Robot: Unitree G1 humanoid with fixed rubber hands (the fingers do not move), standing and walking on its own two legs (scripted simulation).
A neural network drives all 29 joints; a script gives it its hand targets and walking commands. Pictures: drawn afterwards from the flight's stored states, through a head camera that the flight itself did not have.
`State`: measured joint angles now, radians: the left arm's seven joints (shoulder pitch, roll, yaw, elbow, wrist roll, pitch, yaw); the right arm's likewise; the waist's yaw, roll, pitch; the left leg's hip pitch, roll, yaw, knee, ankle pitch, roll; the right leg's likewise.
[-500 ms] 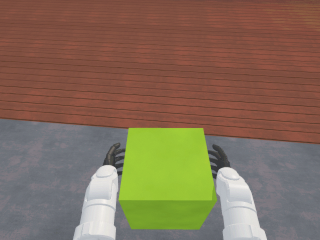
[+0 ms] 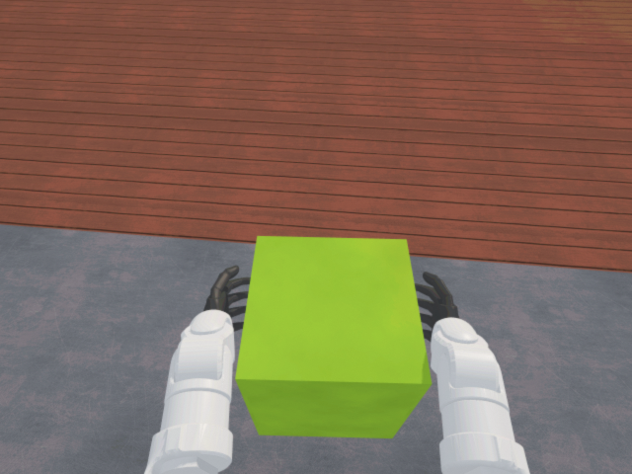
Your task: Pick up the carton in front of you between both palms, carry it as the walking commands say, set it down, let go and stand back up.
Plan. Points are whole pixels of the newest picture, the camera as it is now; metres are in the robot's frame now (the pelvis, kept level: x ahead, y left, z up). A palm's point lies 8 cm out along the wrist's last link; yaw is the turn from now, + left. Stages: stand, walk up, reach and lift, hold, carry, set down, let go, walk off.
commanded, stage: reach and lift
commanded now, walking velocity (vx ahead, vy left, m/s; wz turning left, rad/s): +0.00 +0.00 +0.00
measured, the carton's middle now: (328, 342) +0.32 +0.00 -0.04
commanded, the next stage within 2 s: hold in 0.46 s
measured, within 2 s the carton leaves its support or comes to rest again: neither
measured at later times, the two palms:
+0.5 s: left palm (218, 319) +0.30 +0.15 +0.05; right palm (447, 326) +0.30 -0.15 +0.04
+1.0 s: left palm (216, 320) +0.29 +0.15 +0.06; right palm (454, 332) +0.29 -0.15 +0.05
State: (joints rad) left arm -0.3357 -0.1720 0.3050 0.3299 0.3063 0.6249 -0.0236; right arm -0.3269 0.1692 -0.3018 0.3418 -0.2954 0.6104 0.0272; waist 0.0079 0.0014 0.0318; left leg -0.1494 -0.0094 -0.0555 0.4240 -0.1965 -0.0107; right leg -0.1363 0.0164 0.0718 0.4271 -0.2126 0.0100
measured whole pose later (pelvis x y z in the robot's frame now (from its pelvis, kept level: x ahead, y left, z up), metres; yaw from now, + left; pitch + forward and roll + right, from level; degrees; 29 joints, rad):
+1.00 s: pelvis -0.01 +0.00 +0.00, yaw +0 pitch -9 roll +0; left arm -0.34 -0.17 0.28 0.26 0.30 0.75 -0.02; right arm -0.31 0.16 -0.28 0.26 -0.29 0.74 0.03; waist 0.00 0.01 0.05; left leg -0.06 -0.01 -0.07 0.39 -0.18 -0.01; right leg -0.05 0.01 0.06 0.40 -0.20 0.01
